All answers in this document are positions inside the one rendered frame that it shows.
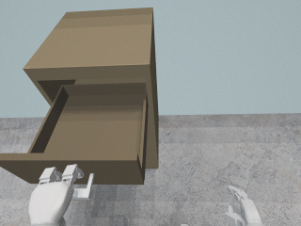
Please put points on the handle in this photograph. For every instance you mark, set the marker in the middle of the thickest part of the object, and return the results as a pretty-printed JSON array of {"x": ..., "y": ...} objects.
[{"x": 83, "y": 193}]

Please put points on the robot left hand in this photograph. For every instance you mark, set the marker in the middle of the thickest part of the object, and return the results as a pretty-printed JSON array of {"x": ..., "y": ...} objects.
[{"x": 50, "y": 200}]

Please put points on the robot right hand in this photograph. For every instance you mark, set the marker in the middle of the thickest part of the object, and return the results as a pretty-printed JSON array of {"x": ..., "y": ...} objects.
[{"x": 246, "y": 212}]

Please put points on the drawer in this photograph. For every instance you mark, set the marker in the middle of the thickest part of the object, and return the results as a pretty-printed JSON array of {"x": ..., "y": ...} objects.
[{"x": 100, "y": 127}]

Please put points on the cabinet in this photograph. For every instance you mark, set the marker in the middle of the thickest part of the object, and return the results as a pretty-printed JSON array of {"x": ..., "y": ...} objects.
[{"x": 109, "y": 46}]

